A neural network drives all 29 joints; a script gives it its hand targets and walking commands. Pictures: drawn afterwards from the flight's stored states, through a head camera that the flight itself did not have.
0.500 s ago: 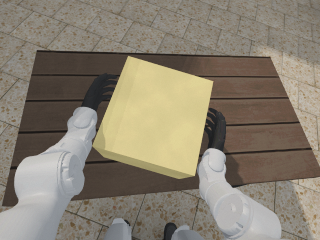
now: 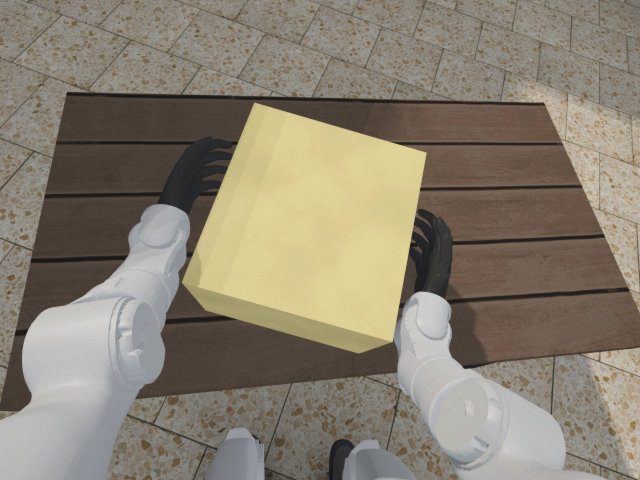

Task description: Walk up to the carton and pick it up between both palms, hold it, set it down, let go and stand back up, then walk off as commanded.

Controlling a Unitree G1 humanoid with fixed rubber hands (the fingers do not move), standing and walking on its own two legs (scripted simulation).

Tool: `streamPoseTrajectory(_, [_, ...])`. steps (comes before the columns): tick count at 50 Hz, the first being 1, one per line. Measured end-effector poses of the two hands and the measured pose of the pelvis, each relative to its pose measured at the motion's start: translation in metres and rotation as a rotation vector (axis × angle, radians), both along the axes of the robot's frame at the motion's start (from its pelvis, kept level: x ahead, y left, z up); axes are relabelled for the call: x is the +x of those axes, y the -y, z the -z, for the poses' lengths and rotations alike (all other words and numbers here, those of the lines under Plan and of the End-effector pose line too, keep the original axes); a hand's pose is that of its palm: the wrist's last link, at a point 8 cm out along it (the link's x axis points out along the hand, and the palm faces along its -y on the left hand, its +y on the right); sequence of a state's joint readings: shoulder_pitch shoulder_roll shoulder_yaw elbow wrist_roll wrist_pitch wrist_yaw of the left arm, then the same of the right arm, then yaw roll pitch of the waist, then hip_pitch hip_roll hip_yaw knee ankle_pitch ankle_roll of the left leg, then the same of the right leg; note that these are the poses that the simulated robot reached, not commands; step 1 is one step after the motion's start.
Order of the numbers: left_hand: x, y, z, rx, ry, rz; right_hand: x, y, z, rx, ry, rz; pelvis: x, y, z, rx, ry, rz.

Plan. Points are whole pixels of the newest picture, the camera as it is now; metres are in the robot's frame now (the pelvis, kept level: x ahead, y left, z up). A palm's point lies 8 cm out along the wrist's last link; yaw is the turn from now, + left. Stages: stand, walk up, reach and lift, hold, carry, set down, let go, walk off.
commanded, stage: set down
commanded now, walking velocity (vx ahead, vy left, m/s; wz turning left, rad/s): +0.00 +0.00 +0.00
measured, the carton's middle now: (309, 236) +0.44 +0.01 -0.07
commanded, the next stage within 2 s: none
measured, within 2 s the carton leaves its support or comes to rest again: rests again in 0.18 s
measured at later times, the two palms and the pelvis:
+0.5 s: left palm (178, 206) +0.46 +0.18 -0.03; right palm (420, 290) +0.36 -0.14 -0.05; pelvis +0.00 +0.00 -0.01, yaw -1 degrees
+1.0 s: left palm (169, 239) +0.43 +0.20 -0.08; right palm (441, 298) +0.35 -0.17 -0.06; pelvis -0.02 +0.01 -0.05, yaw -3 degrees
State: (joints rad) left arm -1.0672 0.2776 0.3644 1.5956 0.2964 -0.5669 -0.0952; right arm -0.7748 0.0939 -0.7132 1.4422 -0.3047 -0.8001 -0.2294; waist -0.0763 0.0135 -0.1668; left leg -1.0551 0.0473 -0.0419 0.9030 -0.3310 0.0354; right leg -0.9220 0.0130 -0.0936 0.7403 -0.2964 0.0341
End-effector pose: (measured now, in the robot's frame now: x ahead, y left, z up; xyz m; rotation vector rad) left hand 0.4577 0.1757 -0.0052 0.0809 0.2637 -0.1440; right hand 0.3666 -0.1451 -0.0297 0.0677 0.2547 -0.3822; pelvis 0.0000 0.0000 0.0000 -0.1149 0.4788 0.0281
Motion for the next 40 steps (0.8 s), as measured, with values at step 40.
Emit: streamPoseTrajectory(40, [-0.021,-0.010,0.068,0.009,-0.036,-0.044,-0.007,-0.002,0.030,-0.055,-0.104,-0.048,-0.015,-0.004,0.035,-0.019,-0.088,0.018])
